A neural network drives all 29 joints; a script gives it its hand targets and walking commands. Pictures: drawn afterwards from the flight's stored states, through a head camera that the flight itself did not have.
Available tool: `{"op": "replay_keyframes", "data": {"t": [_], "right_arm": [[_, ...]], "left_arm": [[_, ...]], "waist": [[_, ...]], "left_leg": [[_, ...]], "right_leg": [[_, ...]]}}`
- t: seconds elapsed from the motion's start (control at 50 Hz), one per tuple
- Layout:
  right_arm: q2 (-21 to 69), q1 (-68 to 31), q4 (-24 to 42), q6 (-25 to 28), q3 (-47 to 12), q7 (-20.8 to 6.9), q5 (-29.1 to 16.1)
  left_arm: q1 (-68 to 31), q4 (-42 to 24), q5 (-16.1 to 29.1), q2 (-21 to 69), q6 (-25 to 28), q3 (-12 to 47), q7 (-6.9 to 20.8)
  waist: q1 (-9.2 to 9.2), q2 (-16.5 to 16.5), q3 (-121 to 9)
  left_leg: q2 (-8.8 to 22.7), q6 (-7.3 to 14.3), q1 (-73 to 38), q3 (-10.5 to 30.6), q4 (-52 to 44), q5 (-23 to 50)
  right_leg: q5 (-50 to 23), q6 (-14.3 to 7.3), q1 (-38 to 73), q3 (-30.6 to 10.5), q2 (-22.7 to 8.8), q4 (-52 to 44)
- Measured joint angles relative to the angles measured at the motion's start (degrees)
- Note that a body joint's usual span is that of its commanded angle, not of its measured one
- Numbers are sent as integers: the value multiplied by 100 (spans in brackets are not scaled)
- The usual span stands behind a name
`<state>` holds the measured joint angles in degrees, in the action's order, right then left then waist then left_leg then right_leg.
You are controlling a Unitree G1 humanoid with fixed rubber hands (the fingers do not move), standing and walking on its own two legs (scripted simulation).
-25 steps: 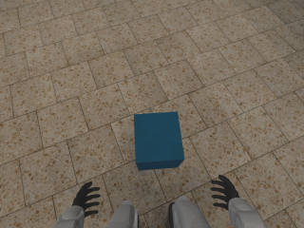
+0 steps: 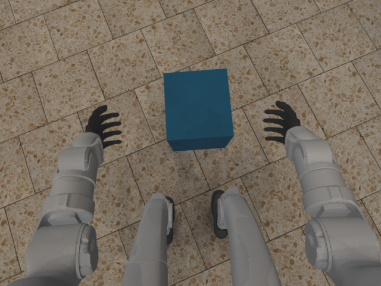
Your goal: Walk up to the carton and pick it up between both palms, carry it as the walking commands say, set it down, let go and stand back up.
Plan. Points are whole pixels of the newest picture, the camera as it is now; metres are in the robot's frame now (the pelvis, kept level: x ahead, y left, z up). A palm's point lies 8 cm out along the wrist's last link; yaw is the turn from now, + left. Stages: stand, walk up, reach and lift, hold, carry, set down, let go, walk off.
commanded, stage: reach and lift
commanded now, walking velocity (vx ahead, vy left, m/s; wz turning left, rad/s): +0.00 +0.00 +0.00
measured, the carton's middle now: (197, 114) +0.58 -0.02 -0.54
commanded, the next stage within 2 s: none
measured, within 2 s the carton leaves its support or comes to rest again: neither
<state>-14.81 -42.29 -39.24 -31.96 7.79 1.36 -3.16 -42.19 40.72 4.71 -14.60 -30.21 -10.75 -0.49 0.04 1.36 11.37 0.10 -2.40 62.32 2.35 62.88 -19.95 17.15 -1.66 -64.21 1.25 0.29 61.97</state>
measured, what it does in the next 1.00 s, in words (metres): lowers itself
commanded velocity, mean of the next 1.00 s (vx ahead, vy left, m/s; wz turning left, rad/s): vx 0.00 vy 0.00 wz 0.00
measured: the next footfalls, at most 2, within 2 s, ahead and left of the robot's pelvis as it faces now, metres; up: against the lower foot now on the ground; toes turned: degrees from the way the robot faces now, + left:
none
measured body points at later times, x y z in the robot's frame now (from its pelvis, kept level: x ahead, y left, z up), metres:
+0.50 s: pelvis +0.02 +0.00 -0.01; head +0.37 -0.02 +0.27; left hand +0.53 +0.21 -0.15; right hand +0.55 -0.25 -0.15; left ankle +0.10 +0.14 -0.64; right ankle +0.12 -0.10 -0.64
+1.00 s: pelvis -0.01 +0.01 -0.07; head +0.36 +0.00 +0.17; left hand +0.57 +0.19 -0.21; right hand +0.58 -0.24 -0.20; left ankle +0.10 +0.14 -0.64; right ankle +0.12 -0.10 -0.64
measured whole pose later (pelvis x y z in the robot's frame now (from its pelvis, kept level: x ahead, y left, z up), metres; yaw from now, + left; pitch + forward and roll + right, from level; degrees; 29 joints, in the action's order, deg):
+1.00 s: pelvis -0.01 +0.01 -0.07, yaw +0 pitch +29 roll +2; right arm -32.7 -88.6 -59.2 -13.4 11.8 -4.3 -5.6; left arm -82.5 46.6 6.2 -17.9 -16.2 -15.7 -8.2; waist 0.3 1.2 29.9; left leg -1.2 -1.6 83.6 0.6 78.2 -23.9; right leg 21.0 -0.4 -86.2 -1.3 -0.2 77.9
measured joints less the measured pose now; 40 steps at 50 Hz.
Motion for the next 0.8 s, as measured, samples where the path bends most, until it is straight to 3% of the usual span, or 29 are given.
{"op": "replay_keyframes", "data": {"t": [0.16, 0.28, 0.48, 0.54, 0.62, 0.72, 0.8], "right_arm": [[-309, -862, -323, 458, 75, -14, 16], [-558, -1383, -589, 1004, 157, -172, 5], [-1179, -2591, -857, 1683, 260, -416, -226], [-1448, -3282, -644, 1714, 262, -388, -425], [-1471, -3727, -511, 1548, 181, -303, -596], [-1206, -3569, 38, 1431, 269, -283, -296], [-1300, -3461, -233, 1539, 576, -376, -175]], "left_arm": [[-690, 159, 91, 70, 450, -135, -225], [-993, 150, 19, 122, 915, -349, -326], [-1900, -170, 11, -166, 1502, -535, -422], [-2546, -517, 156, -380, 1512, -480, -513], [-2992, -616, 342, -419, 1311, -395, -607], [-2983, -1009, 376, -340, 1209, -338, -651], [-3016, -848, 293, -237, 1211, -233, -723]], "waist": [[39, 49, -231], [43, 14, -450], [11, -128, 743], [-5, -144, 1923], [14, -144, 1917], [-117, -135, 1885], [-54, -39, 1874]], "left_leg": [[-16, 15, 807, -105, 29, 53], [-10, 24, 1285, -182, -25, 40], [3, 10, 1132, -176, -155, 31], [-19, 8, 698, -158, -82, 4], [-19, 8, 1178, -161, 148, -59], [-118, 24, 1342, -84, 134, -18], [-145, 24, 1317, -7, 224, -20]], "right_leg": [[-50, 25, -865, -107, -12, 91], [-39, 40, -1389, -184, -2, 82], [-21, 16, -1247, -178, 12, -26], [26, 15, -808, -165, -9, 60], [68, 16, -1288, -170, -3, 273], [91, 31, -1408, -107, -101, 283], [95, 55, -1328, -76, -100, 318]]}}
